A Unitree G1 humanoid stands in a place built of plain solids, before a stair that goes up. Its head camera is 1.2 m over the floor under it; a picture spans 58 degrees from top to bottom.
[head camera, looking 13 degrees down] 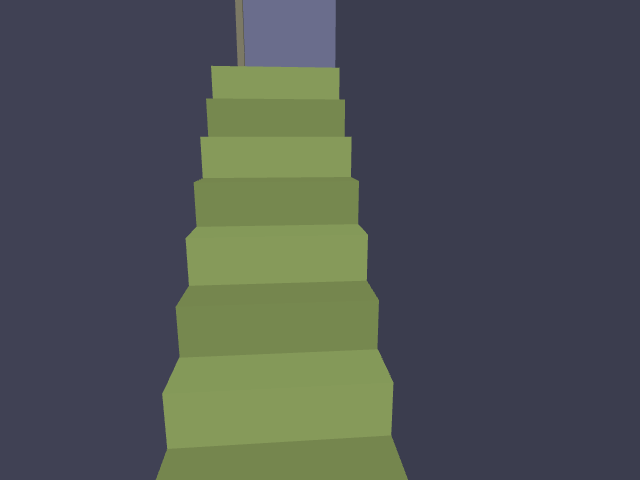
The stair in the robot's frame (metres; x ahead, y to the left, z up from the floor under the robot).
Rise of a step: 0.20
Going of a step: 0.24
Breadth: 0.76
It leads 5 degrees to the left of straight ahead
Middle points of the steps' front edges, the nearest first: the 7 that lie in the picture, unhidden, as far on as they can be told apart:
1.28 0.13 0.41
1.52 0.15 0.61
1.75 0.17 0.81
1.99 0.19 1.01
2.23 0.22 1.22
2.47 0.24 1.42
2.71 0.26 1.62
